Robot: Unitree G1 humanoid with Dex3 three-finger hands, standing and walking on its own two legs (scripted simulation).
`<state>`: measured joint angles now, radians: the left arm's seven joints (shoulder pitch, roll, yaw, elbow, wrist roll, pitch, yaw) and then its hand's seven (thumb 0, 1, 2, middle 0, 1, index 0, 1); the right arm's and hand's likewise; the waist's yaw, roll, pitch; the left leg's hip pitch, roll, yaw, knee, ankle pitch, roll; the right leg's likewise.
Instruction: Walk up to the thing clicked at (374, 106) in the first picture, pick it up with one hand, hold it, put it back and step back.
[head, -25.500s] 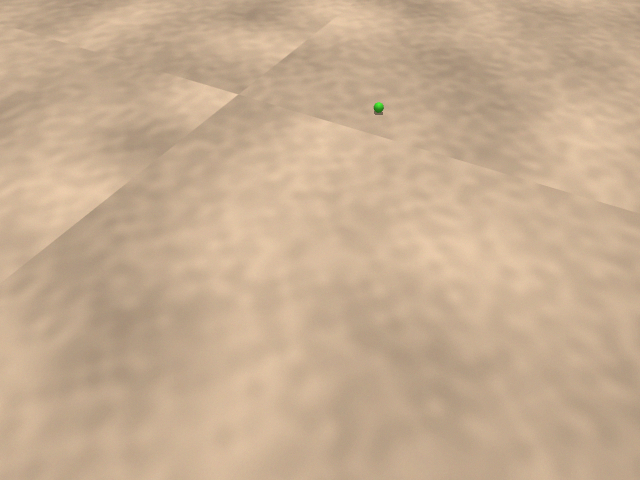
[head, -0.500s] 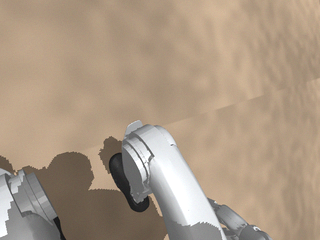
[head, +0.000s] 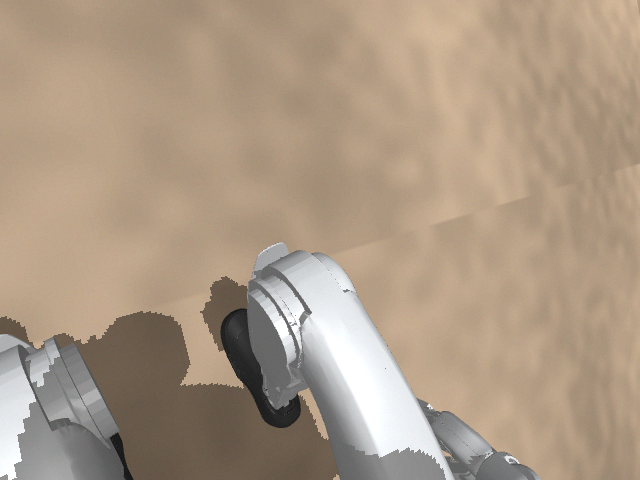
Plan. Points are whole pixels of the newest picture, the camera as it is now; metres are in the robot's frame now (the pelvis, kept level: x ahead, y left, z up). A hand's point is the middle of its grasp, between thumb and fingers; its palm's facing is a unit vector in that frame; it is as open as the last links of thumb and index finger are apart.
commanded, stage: settle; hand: left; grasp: from above
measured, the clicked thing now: out of the picture +0.47 +0.36 -0.28
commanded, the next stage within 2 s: lift in 0.68 s
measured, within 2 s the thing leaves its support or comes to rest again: neither
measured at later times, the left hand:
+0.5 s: hand out of the picture +0.45 +0.37 -0.17, palm faces -0.42 -0.13 -0.90, open 6.9 cm
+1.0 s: hand out of the picture +0.44 +0.37 -0.12, palm faces -0.44 -0.14 -0.89, open 6.9 cm
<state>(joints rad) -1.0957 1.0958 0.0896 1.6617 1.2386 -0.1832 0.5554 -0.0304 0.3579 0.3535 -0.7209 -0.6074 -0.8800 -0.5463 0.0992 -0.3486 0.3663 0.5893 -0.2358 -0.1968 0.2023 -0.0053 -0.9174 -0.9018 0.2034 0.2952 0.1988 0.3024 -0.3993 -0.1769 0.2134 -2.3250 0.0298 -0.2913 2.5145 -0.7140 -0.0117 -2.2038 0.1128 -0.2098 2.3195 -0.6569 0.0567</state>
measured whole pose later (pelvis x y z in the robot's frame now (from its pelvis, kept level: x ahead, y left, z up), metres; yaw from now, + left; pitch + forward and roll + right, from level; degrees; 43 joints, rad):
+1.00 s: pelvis +0.00 -0.01 +0.03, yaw +7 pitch +34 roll -10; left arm -0.98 0.82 0.04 1.23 1.15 -0.10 0.16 -0.05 0.38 0.24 -0.77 -0.54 -0.93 -0.48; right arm 0.21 -0.31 0.14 0.60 -0.10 0.04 0.11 0.00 -0.92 -0.90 0.20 0.30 0.20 0.30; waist -0.26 0.00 -0.02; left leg -2.31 0.00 -0.17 2.35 -0.64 -0.01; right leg -2.21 0.05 -0.12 2.25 -0.65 0.03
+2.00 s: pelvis +0.02 +0.00 +0.31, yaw +15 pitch +21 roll -3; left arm -0.39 0.49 -0.13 0.77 0.99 0.00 0.10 -0.03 0.37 0.31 -0.72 -0.59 -0.90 -0.54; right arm 0.20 -0.24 0.00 0.70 0.04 0.02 -0.04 0.00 -0.91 -0.90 0.20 0.30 0.20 0.30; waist -0.08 0.05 -0.16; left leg -1.24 0.03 -0.05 1.38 -0.51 0.00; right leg -1.18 0.04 -0.01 1.34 -0.52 0.02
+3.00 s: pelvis +0.08 +0.01 +0.44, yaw +15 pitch +7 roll +0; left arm -0.30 0.40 -0.22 0.75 0.99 0.03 0.06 -0.03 0.38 0.30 -0.72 -0.60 -0.90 -0.54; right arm 0.22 -0.25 -0.04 0.72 0.06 0.03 -0.04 0.00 -0.91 -0.90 0.20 0.30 0.20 0.30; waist -0.02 0.04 -0.07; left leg -0.47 0.02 0.01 0.68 -0.33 0.00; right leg -0.45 0.01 0.04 0.66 -0.33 0.01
